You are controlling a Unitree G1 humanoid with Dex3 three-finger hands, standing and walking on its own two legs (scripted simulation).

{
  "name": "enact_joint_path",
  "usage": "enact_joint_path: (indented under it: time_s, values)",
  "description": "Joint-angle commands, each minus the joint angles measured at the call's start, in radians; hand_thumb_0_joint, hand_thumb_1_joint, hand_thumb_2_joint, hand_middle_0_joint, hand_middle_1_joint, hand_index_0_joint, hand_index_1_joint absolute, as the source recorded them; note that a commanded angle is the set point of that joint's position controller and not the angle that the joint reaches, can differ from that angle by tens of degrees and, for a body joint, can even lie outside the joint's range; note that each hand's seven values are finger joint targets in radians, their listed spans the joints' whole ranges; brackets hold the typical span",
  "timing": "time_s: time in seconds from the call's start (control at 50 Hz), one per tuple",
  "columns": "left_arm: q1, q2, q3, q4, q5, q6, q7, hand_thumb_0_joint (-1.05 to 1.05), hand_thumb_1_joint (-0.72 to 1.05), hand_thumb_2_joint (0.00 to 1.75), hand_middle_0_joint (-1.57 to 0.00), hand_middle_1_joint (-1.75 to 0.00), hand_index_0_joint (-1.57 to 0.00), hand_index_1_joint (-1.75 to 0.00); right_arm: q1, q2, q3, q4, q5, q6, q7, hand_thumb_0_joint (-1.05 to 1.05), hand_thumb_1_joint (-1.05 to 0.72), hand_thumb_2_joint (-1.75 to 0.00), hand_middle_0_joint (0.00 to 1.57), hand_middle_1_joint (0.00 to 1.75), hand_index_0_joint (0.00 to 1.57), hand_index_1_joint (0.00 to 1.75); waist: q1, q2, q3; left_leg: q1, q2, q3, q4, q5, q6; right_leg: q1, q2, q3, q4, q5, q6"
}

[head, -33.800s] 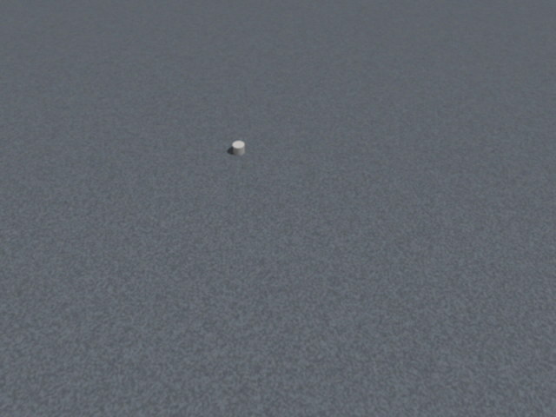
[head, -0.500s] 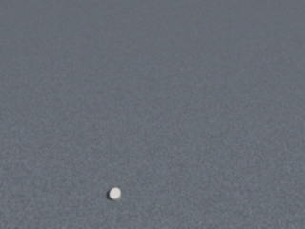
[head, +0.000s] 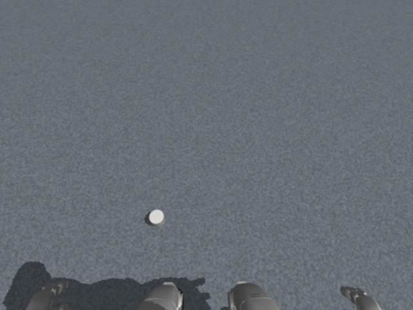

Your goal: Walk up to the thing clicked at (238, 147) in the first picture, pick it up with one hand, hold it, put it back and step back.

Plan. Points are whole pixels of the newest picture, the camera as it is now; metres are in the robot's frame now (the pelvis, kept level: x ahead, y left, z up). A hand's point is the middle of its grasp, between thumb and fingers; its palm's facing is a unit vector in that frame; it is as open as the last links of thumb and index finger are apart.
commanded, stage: step back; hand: left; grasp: from above
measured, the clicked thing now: (157, 218) +0.51 +0.24 -0.73
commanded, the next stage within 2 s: none
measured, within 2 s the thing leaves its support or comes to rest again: neither
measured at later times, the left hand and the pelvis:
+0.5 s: hand out of the picture +0.00 +0.25 -0.13, palm faces +0.07 -0.90 -0.44, open 7.3 cm; pelvis -0.10 -0.02 +0.00, yaw +4 degrees
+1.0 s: hand out of the picture -0.19 +0.32 -0.15, palm faces -0.05 -0.91 -0.42, open 7.3 cm; pelvis -0.25 +0.03 +0.00, yaw -3 degrees
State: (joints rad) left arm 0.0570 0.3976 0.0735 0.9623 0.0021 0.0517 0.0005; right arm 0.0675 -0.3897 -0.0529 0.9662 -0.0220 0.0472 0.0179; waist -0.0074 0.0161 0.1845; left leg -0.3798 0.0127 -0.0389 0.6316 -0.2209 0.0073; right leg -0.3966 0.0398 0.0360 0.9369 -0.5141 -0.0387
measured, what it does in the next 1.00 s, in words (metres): walks backwards: right foot, then left foot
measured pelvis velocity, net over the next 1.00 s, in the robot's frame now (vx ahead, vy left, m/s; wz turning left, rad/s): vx -0.25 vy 0.03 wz -0.05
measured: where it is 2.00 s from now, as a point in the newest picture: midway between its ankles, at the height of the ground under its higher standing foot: outside the picture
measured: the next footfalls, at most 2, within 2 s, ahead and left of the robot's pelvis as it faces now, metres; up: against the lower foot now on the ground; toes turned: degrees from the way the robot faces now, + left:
right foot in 0.10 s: -0.02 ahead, -0.12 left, +0.00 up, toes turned -1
left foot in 0.62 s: -0.11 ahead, +0.12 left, +0.00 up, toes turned +3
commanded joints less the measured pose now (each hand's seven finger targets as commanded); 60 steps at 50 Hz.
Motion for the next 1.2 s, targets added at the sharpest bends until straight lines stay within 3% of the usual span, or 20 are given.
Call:
enact_joint_path:
  time_s: [0.0, 0.06, 0.1, 0.14, 0.18, 0.24, 0.4, 0.48, 0.58, 0.6, 0.62, 0.64, 0.66, 0.76, 0.94, 1.08, 1.1, 1.12, 1.14, 1.18]
  values:
    - [0.160, 0.150, 0.048, -0.042, -0.006, -0.011, 0.012, 0.00, 0.90, 0.90, -0.20, -0.30, -0.20, -0.30, -0.081, -0.244, -0.057, -0.128, -0.010, -0.024, -0.033, 0.00, -0.90, -0.90, 0.20, 0.30, 0.20, 0.30, 0.059, 0.171, -0.262, 0.053, 0.265, -0.224, -0.161, 0.274, 0.233, 0.070, -0.028, 0.042, 0.061, -0.026, -0.015]
    - [0.226, 0.131, 0.053, -0.032, 0.015, -0.043, 0.023, 0.00, 0.90, 0.90, -0.20, -0.30, -0.20, -0.30, -0.072, -0.223, -0.045, -0.127, 0.008, -0.002, -0.033, 0.00, -0.90, -0.90, 0.20, 0.30, 0.20, 0.30, 0.085, 0.116, -0.261, 0.116, 0.150, -0.131, 0.030, 0.255, 0.143, 0.183, -0.050, -0.011, -0.511, 0.267, 0.038]
    - [0.168, 0.268, 0.081, -0.054, 0.037, -0.057, 0.037, 0.00, 0.90, 0.90, -0.20, -0.30, -0.20, -0.30, -0.014, -0.145, -0.020, -0.131, 0.033, 0.006, -0.036, 0.00, -0.90, -0.90, 0.20, 0.30, 0.20, 0.30, 0.018, -0.221, -0.190, -0.204, -0.065, -0.069, 0.251, -0.185, 0.033, 0.337, -0.230, 0.331, -0.544, 0.683, 0.037]
    - [0.078, 0.341, 0.098, -0.129, 0.045, -0.059, 0.038, 0.00, 0.90, 0.90, -0.20, -0.30, -0.20, -0.30, 0.021, -0.168, -0.028, -0.123, 0.021, 0.015, -0.056, 0.00, -0.90, -0.90, 0.20, 0.30, 0.20, 0.30, 0.023, -0.216, -0.178, -0.189, -0.110, -0.158, 0.479, -0.396, 0.008, 0.145, -0.425, 0.466, -0.559, 0.739, -0.183]
    - [0.029, 0.276, 0.088, -0.157, 0.041, -0.067, 0.040, 0.00, 0.90, 0.90, -0.20, -0.30, -0.20, -0.30, 0.009, -0.224, -0.053, -0.104, 0.026, 0.006, -0.049, 0.00, -0.90, -0.90, 0.20, 0.30, 0.20, 0.30, 0.011, -0.186, -0.140, -0.142, -0.110, -0.188, 0.581, -0.302, 0.003, 0.088, -0.364, 0.383, -0.569, 0.666, -0.186]
    - [0.006, 0.202, 0.075, -0.165, 0.029, -0.064, 0.043, 0.00, 0.90, 0.90, -0.20, -0.30, -0.20, -0.30, 0.082, -0.187, -0.024, -0.084, 0.026, -0.001, -0.053, 0.00, -0.90, -0.90, 0.20, 0.30, 0.20, 0.30, -0.027, -0.138, -0.191, -0.220, -0.168, -0.157, 0.546, -0.203, -0.004, 0.295, -0.216, 0.129, -0.453, 0.857, -0.035]
    - [0.201, 0.193, 0.078, -0.192, 0.018, -0.055, 0.065, 0.00, 0.90, 0.90, -0.20, -0.30, -0.20, -0.30, 0.015, -0.174, -0.021, -0.137, 0.005, -0.012, -0.057, 0.00, -0.90, -0.90, 0.20, 0.30, 0.20, 0.30, 0.085, -0.160, -0.232, -0.206, -0.077, -0.100, 0.328, -0.293, -0.015, 0.491, -0.347, 0.218, -0.406, 0.961, -0.182]
    - [0.131, 0.235, 0.083, -0.225, 0.020, -0.058, 0.063, 0.00, 0.90, 0.90, -0.20, -0.30, -0.20, -0.30, 0.070, -0.193, -0.038, -0.131, 0.003, -0.007, -0.042, 0.00, -0.90, -0.90, 0.20, 0.30, 0.20, 0.30, 0.055, -0.159, -0.244, -0.076, -0.044, -0.060, 0.267, -0.299, -0.007, 0.363, -0.387, 0.233, -0.434, 0.867, -0.211]
    - [0.039, 0.251, 0.069, -0.246, 0.014, -0.045, 0.048, 0.00, 0.90, 0.90, -0.20, -0.30, -0.20, -0.30, 0.186, -0.182, -0.058, -0.101, -0.004, -0.009, -0.017, 0.00, -0.90, -0.90, 0.20, 0.30, 0.20, 0.30, -0.031, -0.128, -0.266, 0.187, -0.035, 0.027, -0.070, -0.048, 0.030, 0.141, -0.280, 0.117, -0.337, 0.568, -0.097]
    - [0.060, 0.222, 0.059, -0.242, 0.010, -0.038, 0.044, 0.00, 0.90, 0.90, -0.20, -0.30, -0.20, -0.30, 0.169, -0.201, -0.064, -0.111, -0.012, -0.011, -0.018, 0.00, -0.90, -0.90, 0.20, 0.30, 0.20, 0.30, -0.031, -0.038, -0.247, 0.189, 0.033, -0.072, -0.173, 0.026, 0.065, 0.085, -0.202, 0.078, -0.254, 0.440, -0.053]
    - [0.073, 0.175, 0.049, -0.249, 0.002, -0.037, 0.044, 0.00, 0.90, 0.90, -0.20, -0.30, -0.20, -0.30, 0.148, -0.275, -0.081, -0.132, -0.027, -0.013, -0.017, 0.00, -0.90, -0.90, 0.20, 0.30, 0.20, 0.30, -0.033, 0.173, -0.245, 0.228, 0.225, -0.340, -0.238, 0.191, 0.148, -0.059, -0.034, 0.014, -0.069, 0.193, 0.004]
    - [0.050, 0.180, 0.061, -0.241, 0.000, -0.032, 0.055, 0.00, 0.90, 0.90, -0.20, -0.30, -0.20, -0.30, 0.100, -0.310, -0.081, -0.148, -0.025, -0.012, -0.014, 0.00, -0.90, -0.90, 0.20, 0.30, 0.20, 0.30, -0.029, 0.209, -0.218, 0.161, 0.324, -0.411, -0.281, 0.249, 0.245, -0.104, 0.065, 0.024, 0.125, -0.139, 0.016]
    - [0.037, 0.190, 0.066, -0.230, 0.015, -0.028, 0.064, 0.00, 0.90, 0.90, -0.20, -0.30, -0.20, -0.30, 0.093, -0.336, -0.086, -0.152, -0.020, -0.013, -0.016, 0.00, -0.90, -0.90, 0.20, 0.30, 0.20, 0.30, -0.055, 0.225, -0.192, 0.045, 0.385, -0.483, -0.315, 0.244, 0.301, -0.060, 0.067, 0.105, 0.266, -0.202, 0.023]
    - [0.194, 0.189, 0.072, -0.153, 0.003, -0.018, 0.046, 0.00, 0.90, 0.90, -0.20, -0.30, -0.20, -0.30, -0.049, -0.220, -0.058, -0.196, -0.022, -0.021, -0.033, 0.00, -0.90, -0.90, 0.20, 0.30, 0.20, 0.30, 0.051, 0.100, -0.108, 0.082, 0.213, -0.206, -0.306, 0.075, 0.178, -0.148, 0.071, 0.149, 0.415, 0.057, 0.028]
    - [0.201, 0.170, 0.054, -0.179, 0.013, -0.032, 0.031, 0.00, 0.90, 0.90, -0.20, -0.30, -0.20, -0.30, 0.059, -0.223, -0.071, -0.191, -0.004, -0.025, -0.035, 0.00, -0.90, -0.90, 0.20, 0.30, 0.20, 0.30, -0.031, 0.117, -0.257, 0.358, 0.273, -0.168, -0.234, 0.151, 0.257, -0.065, -0.012, 0.063, 0.040, -0.007, 0.096]
    - [0.426, 0.185, 0.074, -0.068, 0.025, -0.029, 0.011, 0.00, 0.90, 0.90, -0.20, -0.30, -0.20, -0.30, -0.026, -0.244, -0.081, -0.209, 0.001, 0.008, -0.025, 0.00, -0.90, -0.90, 0.20, 0.30, 0.20, 0.30, 0.065, 0.111, -0.279, 0.043, 0.218, -0.101, -0.219, -0.204, 0.114, 0.290, -0.043, -0.038, -0.422, 0.174, -0.006]
    - [0.405, 0.218, 0.083, -0.077, 0.043, -0.028, 0.011, 0.00, 0.90, 0.90, -0.20, -0.30, -0.20, -0.30, -0.013, -0.200, -0.071, -0.204, 0.009, 0.010, -0.023, 0.00, -0.90, -0.90, 0.20, 0.30, 0.20, 0.30, 0.058, -0.032, -0.215, -0.081, 0.141, -0.054, -0.091, -0.306, 0.053, 0.248, -0.136, 0.157, -0.529, 0.032, -0.049]
    - [0.337, 0.308, 0.104, -0.128, 0.046, -0.026, 0.010, 0.00, 0.90, 0.90, -0.20, -0.30, -0.20, -0.30, -0.070, -0.155, -0.060, -0.229, 0.015, 0.005, -0.026, 0.00, -0.90, -0.90, 0.20, 0.30, 0.20, 0.30, 0.096, -0.294, -0.115, -0.186, -0.060, 0.035, 0.158, -0.324, -0.016, 0.064, -0.334, 0.479, -0.693, -0.138, -0.155]
    - [0.203, 0.385, 0.110, -0.181, 0.055, -0.026, 0.017, 0.00, 0.90, 0.90, -0.20, -0.30, -0.20, -0.30, -0.076, -0.191, -0.077, -0.214, 0.008, 0.011, -0.041, 0.00, -0.90, -0.90, 0.20, 0.30, 0.20, 0.30, 0.102, -0.354, -0.022, -0.106, -0.091, -0.087, 0.428, -0.351, -0.038, -0.206, -0.483, 0.612, -0.798, -0.192, -0.272]
    - [0.045, 0.305, 0.095, -0.239, 0.049, -0.043, 0.029, 0.00, 0.90, 0.90, -0.20, -0.30, -0.20, -0.30, 0.039, -0.238, -0.087, -0.165, 0.017, 0.017, -0.033, 0.00, -0.90, -0.90, 0.20, 0.30, 0.20, 0.30, -0.002, -0.205, 0.007, -0.048, -0.100, -0.173, 0.612, -0.242, -0.032, -0.251, -0.386, 0.399, -0.722, -0.033, -0.213]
